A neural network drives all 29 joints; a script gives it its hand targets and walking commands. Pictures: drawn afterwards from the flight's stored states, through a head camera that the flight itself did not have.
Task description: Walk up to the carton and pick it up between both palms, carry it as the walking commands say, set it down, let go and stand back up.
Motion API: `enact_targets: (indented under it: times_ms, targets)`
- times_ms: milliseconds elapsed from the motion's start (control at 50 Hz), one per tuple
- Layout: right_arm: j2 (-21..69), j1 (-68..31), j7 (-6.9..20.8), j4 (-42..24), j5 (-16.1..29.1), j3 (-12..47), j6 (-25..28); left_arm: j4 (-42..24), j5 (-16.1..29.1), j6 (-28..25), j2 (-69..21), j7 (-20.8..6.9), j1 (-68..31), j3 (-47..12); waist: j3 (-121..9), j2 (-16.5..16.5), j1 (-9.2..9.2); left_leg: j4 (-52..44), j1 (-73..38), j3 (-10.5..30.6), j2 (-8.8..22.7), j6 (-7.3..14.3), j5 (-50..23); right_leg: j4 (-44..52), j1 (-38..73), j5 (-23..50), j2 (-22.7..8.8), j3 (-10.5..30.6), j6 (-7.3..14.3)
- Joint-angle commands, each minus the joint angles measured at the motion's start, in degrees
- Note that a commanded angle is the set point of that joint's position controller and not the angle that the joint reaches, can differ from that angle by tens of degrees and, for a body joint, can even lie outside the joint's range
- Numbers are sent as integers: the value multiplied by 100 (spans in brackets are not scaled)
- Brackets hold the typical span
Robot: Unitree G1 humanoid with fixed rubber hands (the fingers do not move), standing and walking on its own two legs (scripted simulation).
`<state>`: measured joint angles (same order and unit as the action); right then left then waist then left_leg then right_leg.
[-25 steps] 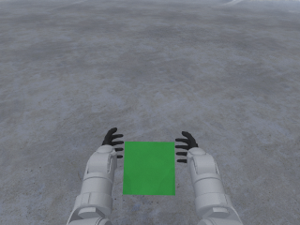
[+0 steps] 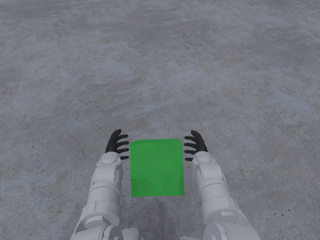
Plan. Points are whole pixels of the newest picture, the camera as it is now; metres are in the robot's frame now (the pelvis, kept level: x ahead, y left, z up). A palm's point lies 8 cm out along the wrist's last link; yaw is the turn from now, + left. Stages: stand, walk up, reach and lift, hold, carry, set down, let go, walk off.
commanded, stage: set down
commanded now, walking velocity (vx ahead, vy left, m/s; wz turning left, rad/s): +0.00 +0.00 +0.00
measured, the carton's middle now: (157, 163) +0.35 +0.04 -0.12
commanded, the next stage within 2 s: none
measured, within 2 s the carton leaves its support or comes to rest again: neither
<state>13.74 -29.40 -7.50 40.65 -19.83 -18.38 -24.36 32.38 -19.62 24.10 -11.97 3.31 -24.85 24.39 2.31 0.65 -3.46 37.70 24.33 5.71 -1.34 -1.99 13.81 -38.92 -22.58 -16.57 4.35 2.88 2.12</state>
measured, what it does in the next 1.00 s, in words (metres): lowers itself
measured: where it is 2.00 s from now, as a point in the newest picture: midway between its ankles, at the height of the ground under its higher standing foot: outside the picture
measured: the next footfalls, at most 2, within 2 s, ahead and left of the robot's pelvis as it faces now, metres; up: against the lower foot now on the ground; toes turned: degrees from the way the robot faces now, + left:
none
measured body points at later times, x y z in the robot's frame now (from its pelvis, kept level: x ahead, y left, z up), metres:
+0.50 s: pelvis -0.02 +0.03 -0.06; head +0.12 +0.04 +0.37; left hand +0.35 +0.16 -0.11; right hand +0.36 -0.08 -0.12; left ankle +0.07 +0.14 -0.72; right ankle +0.04 -0.10 -0.72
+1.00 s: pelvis -0.02 +0.01 -0.13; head +0.17 +0.02 +0.28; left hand +0.36 +0.16 -0.21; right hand +0.39 -0.08 -0.21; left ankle +0.07 +0.14 -0.72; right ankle +0.04 -0.10 -0.72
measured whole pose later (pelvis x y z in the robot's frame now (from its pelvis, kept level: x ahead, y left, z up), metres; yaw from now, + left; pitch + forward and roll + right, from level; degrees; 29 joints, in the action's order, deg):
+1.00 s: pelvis -0.02 +0.01 -0.13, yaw +0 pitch +30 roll +0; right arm 9.6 -39.3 -13.2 43.3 -10.7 -16.5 -6.8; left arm 32.3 -10.3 6.5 -13.7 13.7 -32.4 22.9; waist -5.8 1.2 -2.1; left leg 76.9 81.0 5.4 -5.3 -2.5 25.4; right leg -78.9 -79.4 -28.9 6.4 3.7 0.2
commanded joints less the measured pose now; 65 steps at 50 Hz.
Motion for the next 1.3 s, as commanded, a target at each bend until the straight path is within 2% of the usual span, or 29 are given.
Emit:
enact_targets:
  times_ms: [0,60,80,100,140,200,220,240,300,400,420,440,460,480,560,720,800,840,900,920,940,980,1000,1040,1140,1180,1220,1240,1280]
  targets:
    - [5551,-3064,1401,-228,980,2442,724,392,849,-408,-5660,-1288,-2962,-2795,-2925,-4,90,-61,-530,-128,-371,364,-833,464,405,906,-57,570,-98]
    - [5397,-3274,1424,-274,953,2452,957,350,810,-632,-5670,-1211,-3113,-2916,-3216,-121,109,131,-320,-135,-418,306,-846,231,42,844,35,499,-73]
    - [5338,-3377,1444,-393,990,2561,1041,441,787,-687,-5736,-1177,-2966,-2900,-3263,-195,26,176,-354,-109,-427,300,-975,102,-180,869,62,478,-66]
    - [5283,-3351,1451,-266,924,2517,1069,317,863,-749,-5859,-1151,-3183,-3092,-3522,-132,222,270,-345,-99,-417,262,-851,39,-313,725,101,429,-26]
    - [5200,-3515,1484,-261,892,2522,1162,360,824,-860,-5819,-1086,-3264,-3094,-3557,-80,165,396,-92,-92,-424,253,-671,-155,-645,533,152,364,-23]
    - [5031,-3522,1549,-211,908,2585,1292,486,816,-955,-5990,-978,-3100,-3176,-3866,-295,115,548,-154,-67,-453,170,-813,-397,-1124,492,198,279,29]
    - [4973,-3509,1579,-112,854,2538,1311,487,844,-993,-6074,-936,-3215,-3259,-3985,-237,242,635,-197,-8,-426,159,-682,-512,-1407,357,239,226,28]
    - [4996,-3694,1587,-283,950,2734,1397,510,846,-1064,-6119,-898,-3153,-3241,-3997,-274,24,700,-86,-23,-460,154,-774,-601,-1430,375,244,263,29]
    - [4951,-3643,1623,-357,900,2804,1527,431,909,-1210,-6256,-795,-3170,-3503,-4584,-241,191,981,-117,79,-458,100,-908,-938,-1845,417,312,161,53]
    - [4667,-3863,1645,-230,945,2865,1610,616,956,-1273,-6228,-627,-3185,-3506,-4658,-277,182,1339,242,113,-482,57,-610,-1331,-2486,60,320,117,72]
    - [4644,-3947,1631,-324,969,2857,1652,614,1051,-1303,-6348,-596,-3352,-3674,-4784,-308,348,1381,251,178,-474,54,-409,-1436,-2557,-8,345,92,73]
    - [4726,-3947,1651,-220,987,2879,1627,530,966,-1326,-6175,-565,-3354,-3569,-4730,-241,187,1454,385,123,-481,81,-395,-1493,-2670,-83,322,119,45]
    - [4681,-3882,1636,-210,970,2882,1655,450,1018,-1358,-6223,-553,-3422,-3676,-4824,-243,282,1580,503,94,-501,47,-512,-1584,-2697,13,334,91,52]
    - [4719,-3776,1635,-93,960,2840,1651,519,986,-1387,-6149,-523,-3333,-3579,-4854,-178,209,1640,553,93,-512,53,-557,-1678,-2816,11,349,81,26]
    - [4612,-3755,1586,-7,998,2860,1735,538,1021,-1453,-6061,-451,-3398,-3673,-5003,-305,263,1916,845,71,-548,20,-486,-1969,-3128,-41,375,78,15]
    - [4815,-3682,1328,-16,1101,3147,1878,383,1052,-1660,-5565,-438,-3445,-3716,-5474,-10,185,2640,1818,-134,-674,20,-854,-2422,-3125,515,368,193,-162]
    - [4736,-3933,1164,22,1200,3239,1964,332,1103,-1731,-5272,-450,-3673,-3660,-5390,68,46,2900,2397,-234,-736,27,-527,-2622,-3315,318,388,223,-219]
    - [4571,-3928,1106,-41,1171,3251,2021,313,1185,-1755,-5289,-429,-3749,-3775,-5598,62,210,3032,2472,-197,-747,3,-592,-2771,-3492,371,417,168,-214]
    - [4616,-4048,1020,7,1233,3333,2031,211,1176,-1772,-5032,-451,-4044,-3786,-5687,81,65,3219,2936,-303,-767,18,-444,-2904,-3408,405,430,226,-259]
    - [4646,-4135,989,62,1240,3274,2026,229,1213,-1766,-5071,-437,-4099,-3805,-5692,171,172,3287,2938,-290,-781,14,-363,-2955,-3547,303,459,177,-274]
    - [4642,-4222,971,-26,1283,3367,2047,299,1095,-1745,-5002,-431,-3985,-3711,-5721,75,-112,3343,3109,-377,-791,14,-363,-2984,-3486,314,443,268,-275]
    - [4676,-4176,905,-47,1284,3394,2047,224,1209,-1751,-5005,-459,-4071,-3820,-6052,171,75,3505,3165,-385,-808,5,-398,-3113,-3441,433,479,210,-296]
    - [4677,-4118,899,14,1303,3456,2015,133,1163,-1752,-4960,-449,-3980,-3788,-6118,148,-50,3588,3286,-445,-825,-25,-474,-3181,-3440,498,494,237,-310]
    - [4625,-4306,879,82,1334,3343,2000,114,1273,-1735,-4853,-426,-4230,-3828,-5951,127,37,3592,3385,-402,-834,-9,-323,-3300,-3732,322,535,154,-311]
    - [4630,-4525,872,50,1312,3338,1948,110,1233,-1661,-4920,-444,-4406,-3774,-6254,58,-39,3914,3691,-528,-862,-52,-324,-3591,-3886,344,583,117,-292]
    - [4619,-4760,855,0,1371,3409,1932,110,1348,-1637,-4896,-455,-4621,-3762,-6403,268,11,4064,3833,-525,-862,-33,-225,-3662,-3916,246,584,100,-310]
    - [4659,-4751,872,158,1360,3372,1894,150,1263,-1596,-4948,-433,-4602,-3717,-6331,126,-141,4116,3883,-591,-888,-77,-232,-3781,-4075,205,620,85,-303]
    - [4650,-4748,859,189,1299,3231,1872,69,1316,-1590,-4935,-415,-4869,-3786,-6369,107,65,4167,3944,-527,-885,-80,-154,-3885,-4262,146,647,9,-285]
    - [4608,-4961,880,165,1370,3268,1863,64,1337,-1579,-4860,-436,-4965,-3751,-6431,109,-40,4299,4069,-580,-899,-95,-175,-3975,-4331,161,635,17,-287]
